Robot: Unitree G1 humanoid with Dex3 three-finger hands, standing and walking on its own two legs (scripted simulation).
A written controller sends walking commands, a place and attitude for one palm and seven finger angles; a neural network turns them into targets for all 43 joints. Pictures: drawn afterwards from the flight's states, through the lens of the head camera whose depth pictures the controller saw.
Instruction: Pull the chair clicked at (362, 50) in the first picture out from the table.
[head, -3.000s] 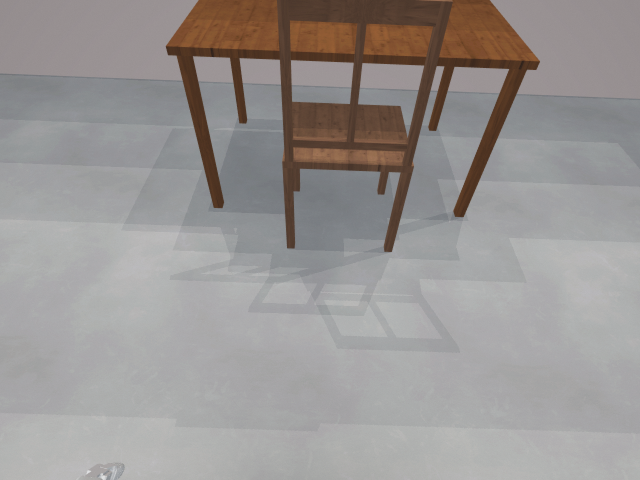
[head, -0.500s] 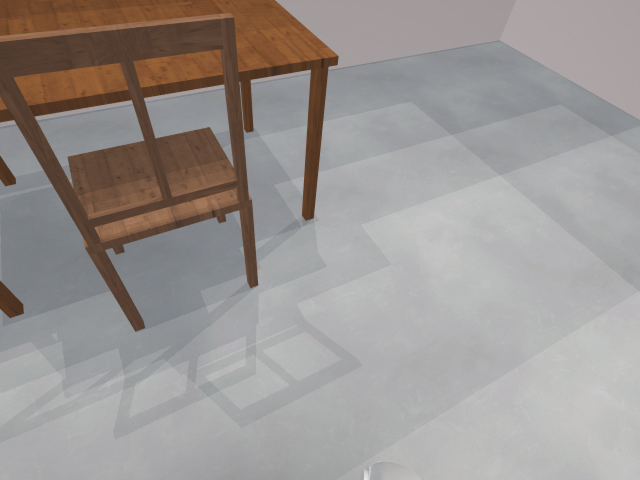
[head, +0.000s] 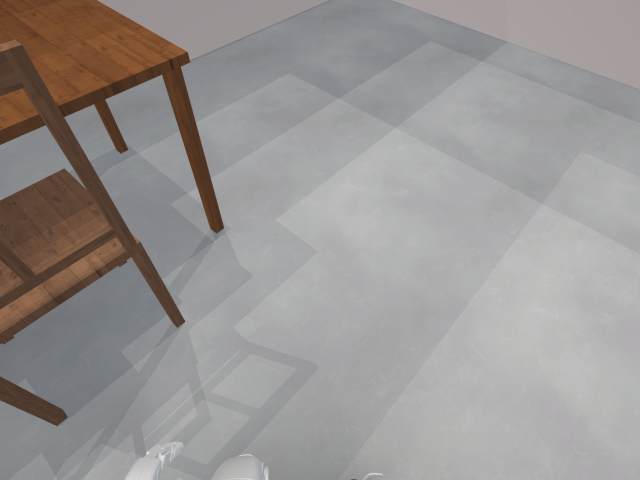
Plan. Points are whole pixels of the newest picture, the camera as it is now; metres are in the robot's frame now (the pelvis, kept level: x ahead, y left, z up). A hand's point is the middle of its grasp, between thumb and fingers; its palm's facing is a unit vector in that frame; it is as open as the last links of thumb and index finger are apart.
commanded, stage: walk to a spot facing it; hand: left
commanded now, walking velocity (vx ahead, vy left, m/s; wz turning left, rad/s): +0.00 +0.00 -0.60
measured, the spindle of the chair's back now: out of the picture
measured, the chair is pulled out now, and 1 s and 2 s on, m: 0.00 0.00 0.00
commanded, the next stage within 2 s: turn to face it in 1.46 s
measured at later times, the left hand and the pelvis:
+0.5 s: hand out of the picture +0.13 +0.23 -0.16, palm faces -0.25 -0.95 -0.19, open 7.4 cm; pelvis +0.02 +0.05 +0.01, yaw -19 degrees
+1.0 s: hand (222, 443) +0.19 +0.15 -0.15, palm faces -0.48 -0.86 -0.20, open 7.4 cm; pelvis +0.06 +0.00 +0.01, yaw -33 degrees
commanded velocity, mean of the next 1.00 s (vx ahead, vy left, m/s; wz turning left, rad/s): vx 0.13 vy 0.00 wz -0.55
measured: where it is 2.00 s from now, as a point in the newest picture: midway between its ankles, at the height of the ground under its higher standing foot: outside the picture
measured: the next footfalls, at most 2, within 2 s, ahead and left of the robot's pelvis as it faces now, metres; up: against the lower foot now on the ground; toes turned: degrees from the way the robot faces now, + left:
left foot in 0.12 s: +0.07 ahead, +0.14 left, +0.00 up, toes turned +1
right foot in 0.62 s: +0.00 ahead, -0.09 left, +0.00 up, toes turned -31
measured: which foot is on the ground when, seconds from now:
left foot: up 0.00-0.10, down 0.12-0.62, up 0.64-1.00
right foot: down 0.00-0.12, up 0.14-0.60, down 0.62-1.00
